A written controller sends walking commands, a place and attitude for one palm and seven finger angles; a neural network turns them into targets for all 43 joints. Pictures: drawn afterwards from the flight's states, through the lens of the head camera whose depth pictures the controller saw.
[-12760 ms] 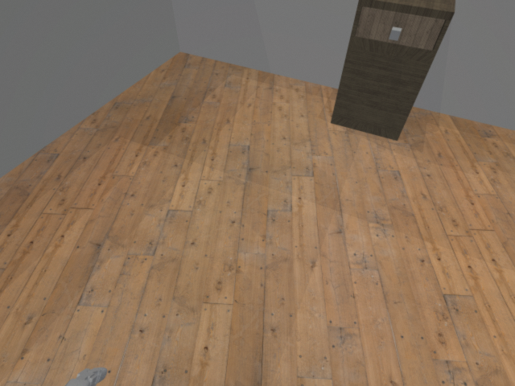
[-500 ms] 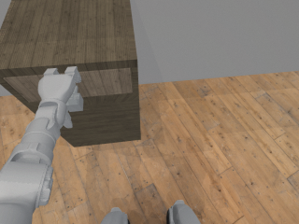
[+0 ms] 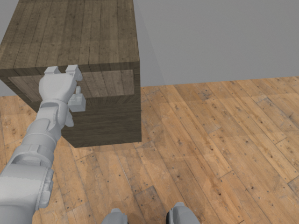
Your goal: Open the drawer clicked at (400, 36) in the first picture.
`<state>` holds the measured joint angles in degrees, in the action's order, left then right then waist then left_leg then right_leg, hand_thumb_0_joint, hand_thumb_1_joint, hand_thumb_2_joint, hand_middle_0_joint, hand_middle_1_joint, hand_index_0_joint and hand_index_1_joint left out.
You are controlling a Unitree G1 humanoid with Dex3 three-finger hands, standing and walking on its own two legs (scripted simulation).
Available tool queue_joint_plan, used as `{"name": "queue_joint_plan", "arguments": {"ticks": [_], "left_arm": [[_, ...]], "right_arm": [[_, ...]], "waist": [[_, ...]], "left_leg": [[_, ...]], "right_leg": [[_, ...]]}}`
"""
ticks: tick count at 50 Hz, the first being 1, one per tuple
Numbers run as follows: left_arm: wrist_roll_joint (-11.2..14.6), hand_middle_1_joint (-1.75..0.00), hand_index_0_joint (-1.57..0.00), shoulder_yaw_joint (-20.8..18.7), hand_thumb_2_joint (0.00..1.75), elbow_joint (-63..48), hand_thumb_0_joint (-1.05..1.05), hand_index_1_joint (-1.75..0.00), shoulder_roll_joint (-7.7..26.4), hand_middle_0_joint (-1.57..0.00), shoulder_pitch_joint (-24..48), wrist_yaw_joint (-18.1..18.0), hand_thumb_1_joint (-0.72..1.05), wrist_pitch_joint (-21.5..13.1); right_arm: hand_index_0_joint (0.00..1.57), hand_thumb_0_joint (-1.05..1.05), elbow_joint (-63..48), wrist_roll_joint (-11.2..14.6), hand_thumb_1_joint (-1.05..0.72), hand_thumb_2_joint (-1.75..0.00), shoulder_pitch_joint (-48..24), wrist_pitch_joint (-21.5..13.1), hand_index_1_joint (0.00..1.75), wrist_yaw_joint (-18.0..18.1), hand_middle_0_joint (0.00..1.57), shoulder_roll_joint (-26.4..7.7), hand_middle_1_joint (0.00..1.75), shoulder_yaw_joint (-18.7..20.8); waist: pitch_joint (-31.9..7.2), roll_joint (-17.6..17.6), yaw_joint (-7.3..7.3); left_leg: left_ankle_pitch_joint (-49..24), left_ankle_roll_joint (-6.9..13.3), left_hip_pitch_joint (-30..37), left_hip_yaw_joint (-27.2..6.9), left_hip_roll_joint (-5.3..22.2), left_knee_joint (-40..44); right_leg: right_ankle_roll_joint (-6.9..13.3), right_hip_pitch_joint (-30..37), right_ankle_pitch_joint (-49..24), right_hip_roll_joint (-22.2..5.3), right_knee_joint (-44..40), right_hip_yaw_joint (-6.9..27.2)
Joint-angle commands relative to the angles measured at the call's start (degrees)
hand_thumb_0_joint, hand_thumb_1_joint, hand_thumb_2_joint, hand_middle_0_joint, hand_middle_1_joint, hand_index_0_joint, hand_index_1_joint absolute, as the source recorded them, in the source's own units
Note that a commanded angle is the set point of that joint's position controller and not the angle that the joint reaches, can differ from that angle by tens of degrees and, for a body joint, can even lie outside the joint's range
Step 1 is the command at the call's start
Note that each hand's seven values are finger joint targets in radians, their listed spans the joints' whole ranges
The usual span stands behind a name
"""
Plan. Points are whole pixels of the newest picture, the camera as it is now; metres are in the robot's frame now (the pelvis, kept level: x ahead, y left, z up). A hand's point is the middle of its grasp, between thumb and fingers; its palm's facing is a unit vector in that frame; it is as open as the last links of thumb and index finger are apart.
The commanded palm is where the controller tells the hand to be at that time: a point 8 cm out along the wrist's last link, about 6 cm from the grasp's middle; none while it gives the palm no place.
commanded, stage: move the hooked fingers above the handle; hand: left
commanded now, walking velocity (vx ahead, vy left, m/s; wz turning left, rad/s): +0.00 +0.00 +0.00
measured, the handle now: (77, 97) +0.52 +0.23 -0.08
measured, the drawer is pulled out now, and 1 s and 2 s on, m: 0.00 0.00 0.00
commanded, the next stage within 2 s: none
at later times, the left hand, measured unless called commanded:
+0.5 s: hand (54, 99) +0.47 +0.26 +0.00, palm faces -0.06 +0.00 -1.00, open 13.8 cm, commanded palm +0.45 +0.25 +0.05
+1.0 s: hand (53, 108) +0.45 +0.27 -0.03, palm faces -0.21 -0.02 -0.98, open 13.8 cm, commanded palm +0.45 +0.24 +0.05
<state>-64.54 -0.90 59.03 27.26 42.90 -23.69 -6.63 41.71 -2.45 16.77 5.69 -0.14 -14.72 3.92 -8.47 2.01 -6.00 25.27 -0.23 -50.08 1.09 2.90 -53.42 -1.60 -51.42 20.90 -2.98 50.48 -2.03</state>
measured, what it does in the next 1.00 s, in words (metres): stands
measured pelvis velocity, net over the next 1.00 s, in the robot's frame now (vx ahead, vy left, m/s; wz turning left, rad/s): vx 0.00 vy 0.01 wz -0.02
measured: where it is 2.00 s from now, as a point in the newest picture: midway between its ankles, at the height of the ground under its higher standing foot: outside the picture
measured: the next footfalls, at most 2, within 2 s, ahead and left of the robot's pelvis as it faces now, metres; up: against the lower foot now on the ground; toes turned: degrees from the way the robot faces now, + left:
none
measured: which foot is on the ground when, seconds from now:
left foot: down 0.00-1.00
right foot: down 0.00-1.00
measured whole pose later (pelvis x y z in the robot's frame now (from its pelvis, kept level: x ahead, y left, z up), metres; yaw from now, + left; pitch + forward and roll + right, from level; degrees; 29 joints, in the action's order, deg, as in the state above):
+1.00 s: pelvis +0.00 +0.01 +0.00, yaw -1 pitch +23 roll -2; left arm -59.5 1.5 59.5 29.4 41.0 -16.5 -0.8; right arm 41.2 -1.8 17.8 6.6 -0.1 -14.2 3.9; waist -7.2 3.2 -4.5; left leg 25.4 1.0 -50.4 2.1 2.6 -53.3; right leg -3.0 -51.5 20.0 -3.1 49.0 -0.8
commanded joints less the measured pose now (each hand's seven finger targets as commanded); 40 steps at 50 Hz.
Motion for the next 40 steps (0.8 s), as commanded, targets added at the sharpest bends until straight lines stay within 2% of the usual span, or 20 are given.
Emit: {"name": "queue_joint_plan", "arguments": {"ticks": [1, 3, 4, 5, 7, 9, 10, 12, 13, 16, 19, 22, 24, 27, 29, 33, 35, 36, 37, 40], "left_arm": [[0.5, -1.20, -0.30, -3.7, 0.30, -5.7, 0.00, -1.20, 14.1, -0.30, 17.2, -2.2, -0.50, 3.4], [0.8, -1.20, -0.30, -3.3, 0.30, -4.1, 0.00, -1.20, 13.6, -0.30, 15.0, -1.0, -0.50, 4.6], [0.9, -1.20, -0.30, -4.0, 0.30, -5.0, 0.00, -1.20, 15.2, -0.30, 15.5, -0.5, -0.50, 4.7], [0.7, -1.20, -0.30, -2.9, 0.30, -7.0, 0.00, -1.20, 14.5, -0.30, 17.2, 0.0, -0.50, 4.2], [1.3, -1.20, -0.30, -2.8, 0.30, -10.6, 0.00, -1.20, 13.8, -0.30, 18.9, 0.8, -0.50, 2.1], [1.3, -1.20, -0.30, -4.7, 0.30, -13.3, 0.00, -1.20, 16.3, -0.30, 19.3, 1.0, -0.50, -0.5], [1.4, -1.20, -0.30, -4.0, 0.30, -15.5, 0.00, -1.20, 15.4, -0.30, 21.2, 0.8, -0.50, -1.9], [0.9, -1.20, -0.30, -5.3, 0.30, -17.2, 0.00, -1.20, 17.2, -0.30, 23.6, -0.4, -0.50, -3.9], [0.6, -1.20, -0.30, -6.9, 0.30, -16.6, 0.00, -1.20, 19.0, -0.30, 22.4, -1.2, -0.50, -4.2], [0.0, -1.20, -0.30, -8.0, 0.30, -14.2, 0.00, -1.20, 20.6, -0.30, 22.1, -3.5, -0.50, -3.1], [0.4, -1.20, -0.30, -7.5, 0.30, -9.0, 0.00, -1.20, 20.4, -0.30, 20.1, -3.9, -0.50, 0.5], [1.7, -1.20, -0.30, -4.9, 0.30, -4.5, 0.00, -1.20, 17.5, -0.30, 16.7, -1.2, -0.50, 3.6], [2.4, -1.20, -0.30, -2.0, 0.30, -5.1, 0.00, -1.20, 14.8, -0.30, 17.5, 1.7, -0.50, 3.6], [3.3, -1.20, -0.30, -0.4, 0.30, -9.4, 0.00, -1.20, 12.8, -0.30, 19.8, 5.3, -0.50, -0.2], [3.1, -1.20, -0.30, -2.2, 0.30, -14.5, 0.00, -1.20, 14.8, -0.30, 21.1, 5.7, -0.50, -4.3], [1.1, -1.20, -0.30, -6.9, 0.30, -18.9, 0.00, -1.20, 18.9, -0.30, 22.6, 1.1, -0.50, -8.8], [0.0, -1.20, -0.30, -9.5, 0.30, -17.1, 0.00, -1.20, 21.5, -0.30, 23.0, -2.7, -0.50, -7.8], [-0.1, -1.20, -0.30, -12.0, 0.30, -14.5, 0.00, -1.20, 23.8, -0.30, 20.2, -4.4, -0.50, -6.1], [-0.1, -1.20, -0.30, -12.8, 0.30, -13.3, 0.00, -1.20, 24.9, -0.30, 20.4, -5.8, -0.50, -4.3], [-0.4, -1.20, -0.30, -9.0, 0.30, -7.0, 0.00, -1.20, 21.8, -0.30, 18.9, -7.3, -0.50, 2.9]], "right_arm": [[0.20, 0.00, -3.0, -0.2, -0.90, -0.90, 8.7, -0.1, 0.30, -0.2, 0.20, -9.4, 0.30, 2.8], [0.20, 0.00, -3.6, 0.1, -0.90, -0.90, 8.7, 0.2, 0.30, -0.3, 0.20, -9.6, 0.30, 2.8], [0.20, 0.00, -4.0, 0.3, -0.90, -0.90, 8.6, 0.3, 0.30, -0.1, 0.20, -9.9, 0.30, 2.7], [0.20, 0.00, -4.3, 0.3, -0.90, -0.90, 8.6, 0.2, 0.30, 0.1, 0.20, -9.7, 0.30, 2.8], [0.20, 0.00, -4.4, 0.2, -0.90, -0.90, 8.7, 0.0, 0.30, 0.5, 0.20, -9.4, 0.30, 3.2], [0.20, 0.00, -4.1, 0.0, -0.90, -0.90, 8.8, 0.0, 0.30, 1.1, 0.20, -9.5, 0.30, 3.3], [0.20, 0.00, -4.1, -0.1, -0.90, -0.90, 8.6, -0.3, 0.30, 1.3, 0.20, -9.2, 0.30, 3.4], [0.20, 0.00, -3.3, -0.4, -0.90, -0.90, 8.5, -0.5, 0.30, 1.6, 0.20, -9.3, 0.30, 3.4], [0.20, 0.00, -2.8, -0.5, -0.90, -0.90, 8.7, -0.4, 0.30, 1.6, 0.20, -9.5, 0.30, 3.3], [0.20, 0.00, -2.1, -0.5, -0.90, -0.90, 7.9, -0.3, 0.30, 1.2, 0.20, -9.5, 0.30, 2.9], [0.20, 0.00, -1.7, -0.3, -0.90, -0.90, 8.2, -0.1, 0.30, 0.4, 0.20, -9.9, 0.30, 2.8], [0.20, 0.00, -2.4, 0.1, -0.90, -0.90, 8.9, 0.2, 0.30, 0.1, 0.20, -10.1, 0.30, 2.8], [0.20, 0.00, -2.8, 0.5, -0.90, -0.90, 9.7, 0.1, 0.30, 0.3, 0.20, -10.0, 0.30, 3.0], [0.20, 0.00, -3.2, 0.4, -0.90, -0.90, 10.2, -0.3, 0.30, 1.4, 0.20, -9.6, 0.30, 3.4], [0.20, 0.00, -3.0, 0.0, -0.90, -0.90, 10.3, -0.7, 0.30, 2.0, 0.20, -9.5, 0.30, 3.6], [0.20, 0.00, -2.3, -0.8, -0.90, -0.90, 9.2, -0.6, 0.30, 1.9, 0.20, -9.4, 0.30, 3.3], [0.20, 0.00, -1.6, -1.1, -0.90, -0.90, 8.4, -0.4, 0.30, 1.3, 0.20, -9.6, 0.30, 2.9], [0.20, 0.00, -1.5, -1.3, -0.90, -0.90, 7.9, -0.1, 0.30, 0.8, 0.20, -9.8, 0.30, 2.6], [0.20, 0.00, -1.7, -1.5, -0.90, -0.90, 7.1, 0.2, 0.30, 0.3, 0.20, -10.0, 0.30, 2.2], [0.20, 0.00, -2.5, -0.9, -0.90, -0.90, 7.3, 0.5, 0.30, -0.7, 0.20, -10.3, 0.30, 2.3]], "waist": [[-23.6, 3.7, 0.76], [-23.8, 0.7, 0.68], [-24.2, -0.6, 0.89], [-25.0, 0.5, 0.46], [-26.4, -0.3, -0.10], [-27.5, 0.1, 0.22], [-27.6, 1.3, -0.45], [-26.7, 1.4, -0.92], [-26.8, 1.5, -0.31], [-25.2, 4.1, -0.01], [-25.1, 4.0, 0.17], [-26.1, 1.6, 0.09], [-26.5, 0.4, -0.76], [-26.7, -1.5, -2.02], [-27.6, 0.9, -1.42], [-25.9, 6.2, -0.20], [-24.1, 6.7, 0.13], [-23.8, 5.8, 1.53], [-23.6, 6.4, 1.86], [-24.7, 5.3, 1.26]], "left_leg": [[-24.2, 1.9, 15.4, 0.8, -3.7, 5.6], [-23.5, 2.0, 14.3, 1.1, -3.7, 5.7], [-22.6, 2.2, 13.5, 1.2, -3.7, 6.0], [-22.6, 2.2, 14.2, 1.3, -3.7, 6.2], [-23.2, 2.5, 15.6, 1.2, -3.6, 5.8], [-23.3, 2.6, 16.0, 0.9, -3.6, 5.4], [-22.7, 2.6, 16.4, 0.7, -3.6, 5.2], [-21.8, 2.7, 15.7, 0.4, -3.4, 4.7], [-21.6, 2.7, 15.1, 0.2, -3.6, 4.4], [-20.6, 2.5, 12.6, 0.5, -4.0, 3.8], [-21.5, 2.2, 12.4, 0.8, -4.0, 3.9], [-22.7, 2.2, 12.9, 1.4, -4.1, 4.7], [-22.2, 2.3, 14.0, 1.4, -3.8, 5.2], [-22.0, 2.7, 15.4, 0.8, -3.6, 5.1], [-22.4, 2.7, 17.0, 0.3, -3.3, 4.6], [-24.1, 2.0, 17.3, -1.0, -3.0, 3.2], [-23.7, 1.9, 14.3, -1.2, -3.1, 2.3], [-23.0, 1.8, 12.2, -1.1, -3.4, 2.2], [-23.2, 1.8, 10.9, -0.8, -3.6, 2.2], [-23.4, 1.4, 11.0, 0.2, -3.8, 2.7]], "right_leg": [[3.8, 14.2, -18.3, 4.9, -4.2, -1.1], [3.5, 16.1, -19.5, 4.9, -4.5, -0.9], [3.4, 17.2, -19.6, 4.8, -4.6, -0.6], [3.3, 17.6, -20.0, 4.7, -4.9, -0.4], [3.2, 18.3, -21.0, 4.6, -5.2, -0.1], [3.2, 18.6, -21.0, 4.5, -4.6, 0.3], [3.2, 17.5, -20.3, 4.5, -4.7, 0.4], [3.2, 16.0, -18.9, 4.3, -4.4, 0.4], [3.3, 15.8, -18.3, 4.3, -3.8, 0.3], [3.4, 14.2, -17.3, 4.3, -3.1, 0.2], [3.4, 13.8, -17.6, 4.5, -3.0, -0.3], [3.2, 17.1, -20.4, 4.8, -4.1, -0.3], [3.0, 17.6, -20.5, 4.9, -5.0, -0.3], [2.9, 17.6, -20.5, 4.8, -5.7, 0.3], [3.2, 15.9, -19.4, 4.7, -5.0, 0.4], [3.9, 10.1, -16.2, 4.6, -2.5, -0.5], [4.0, 8.0, -15.0, 4.6, -1.0, -1.0], [4.1, 8.5, -14.4, 4.7, -0.3, -1.2], [4.1, 9.1, -15.0, 4.7, 0.0, -1.2], [3.7, 10.4, -16.2, 4.9, -0.6, -1.6]]}}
